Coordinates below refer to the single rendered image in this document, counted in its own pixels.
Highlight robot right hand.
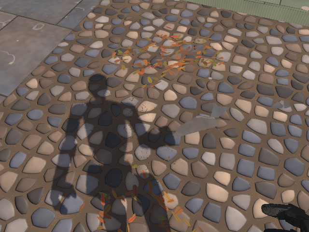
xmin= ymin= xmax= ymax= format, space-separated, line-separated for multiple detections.
xmin=261 ymin=203 xmax=309 ymax=232

